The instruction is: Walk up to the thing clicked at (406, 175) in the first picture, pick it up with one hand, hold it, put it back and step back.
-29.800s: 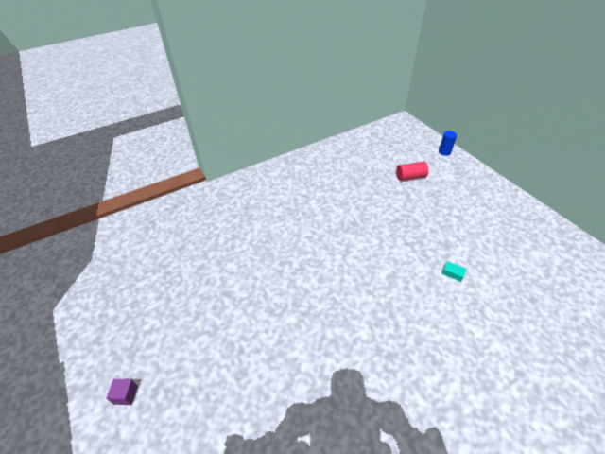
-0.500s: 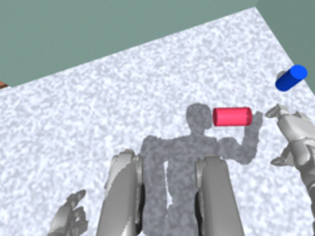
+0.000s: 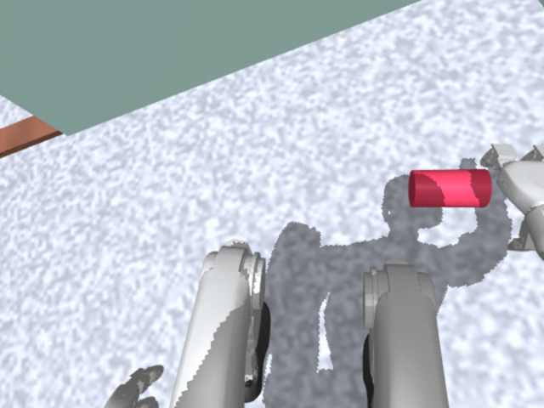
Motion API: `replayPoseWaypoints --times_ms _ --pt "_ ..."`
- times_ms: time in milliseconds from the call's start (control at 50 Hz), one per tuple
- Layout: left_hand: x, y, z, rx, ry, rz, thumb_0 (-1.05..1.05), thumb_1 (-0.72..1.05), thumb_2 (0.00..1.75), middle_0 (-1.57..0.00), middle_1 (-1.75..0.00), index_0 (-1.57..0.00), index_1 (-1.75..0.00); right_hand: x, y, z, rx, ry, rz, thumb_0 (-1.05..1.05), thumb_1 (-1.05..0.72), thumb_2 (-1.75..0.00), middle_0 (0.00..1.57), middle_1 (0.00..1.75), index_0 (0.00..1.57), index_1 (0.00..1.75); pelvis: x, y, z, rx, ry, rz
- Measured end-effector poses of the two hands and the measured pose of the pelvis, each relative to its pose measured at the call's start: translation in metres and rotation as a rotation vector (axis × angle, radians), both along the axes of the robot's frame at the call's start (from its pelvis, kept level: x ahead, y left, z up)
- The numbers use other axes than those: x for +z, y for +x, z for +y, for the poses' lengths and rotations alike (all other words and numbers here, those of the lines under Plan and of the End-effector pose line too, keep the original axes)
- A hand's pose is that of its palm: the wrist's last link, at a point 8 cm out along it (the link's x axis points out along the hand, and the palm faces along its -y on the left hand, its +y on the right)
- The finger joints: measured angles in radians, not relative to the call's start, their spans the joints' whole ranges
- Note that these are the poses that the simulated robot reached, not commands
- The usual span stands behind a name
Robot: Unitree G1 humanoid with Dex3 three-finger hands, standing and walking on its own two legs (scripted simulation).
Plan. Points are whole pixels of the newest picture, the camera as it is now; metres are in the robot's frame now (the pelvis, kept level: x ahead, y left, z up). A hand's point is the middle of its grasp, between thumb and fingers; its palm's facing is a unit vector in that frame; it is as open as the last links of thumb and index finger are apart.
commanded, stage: rise first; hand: right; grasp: from above
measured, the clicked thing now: (446, 188) +0.51 -0.26 -0.33
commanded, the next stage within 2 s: approach in 0.82 s
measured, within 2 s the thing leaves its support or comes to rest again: neither
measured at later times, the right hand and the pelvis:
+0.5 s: hand (500, 201) +0.44 -0.30 -0.19, palm faces -0.47 +0.02 -0.88, open 14.0 cm; pelvis +0.01 +0.00 -0.03, yaw +1 degrees
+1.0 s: hand (493, 194) +0.46 -0.29 -0.21, palm faces -0.48 +0.04 -0.88, open 13.9 cm; pelvis +0.02 +0.01 -0.03, yaw +1 degrees
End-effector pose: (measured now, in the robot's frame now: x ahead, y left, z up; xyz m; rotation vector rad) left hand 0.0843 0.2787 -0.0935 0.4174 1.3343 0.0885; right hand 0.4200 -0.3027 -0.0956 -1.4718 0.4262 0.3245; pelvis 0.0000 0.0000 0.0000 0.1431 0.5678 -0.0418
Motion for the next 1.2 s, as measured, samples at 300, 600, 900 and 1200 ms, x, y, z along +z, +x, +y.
replayPoseWaypoints --times_ms 300,600,900,1200 --pt "-0.011 -0.013 -0.004 -0.004 -0.012 0.076 0.0 0.9 0.9 -0.2 -0.3 -0.2 -0.29 -0.024 0.019 0.005 0.069 -0.015 0.036 0.0 0.5 -0.99 0.07 1.0 0.09 0.99 -0.014 0.007 -0.001 0.001 0.006 0.015" --pt "-0.022 -0.023 0.003 -0.007 0.006 0.127 0.0 0.91 0.9 -0.2 -0.3 -0.2 -0.29 -0.045 0.033 0.007 0.071 -0.032 -0.01 0.0 0.5 -0.98 0.08 1.01 0.1 1.0 -0.03 0.012 0.003 0.011 0.005 0.028" --pt "-0.024 -0.022 0.002 -0.017 -0.012 0.156 0.0 0.91 0.9 -0.2 -0.3 -0.2 -0.29 -0.054 0.043 0.009 0.042 -0.033 0.022 0.0 0.48 -0.97 0.09 1.01 0.11 1.0 -0.029 0.017 0.005 0.011 0.004 0.044" --pt "-0.018 -0.031 0.008 -0.025 0.048 0.157 0.0 0.9 0.89 -0.2 -0.3 -0.2 -0.29 -0.056 0.076 0.043 0.126 -0.007 -0.048 0.0 0.48 -0.97 0.08 1.03 0.11 1.01 -0.037 0.013 0.004 0.022 0.014 0.034"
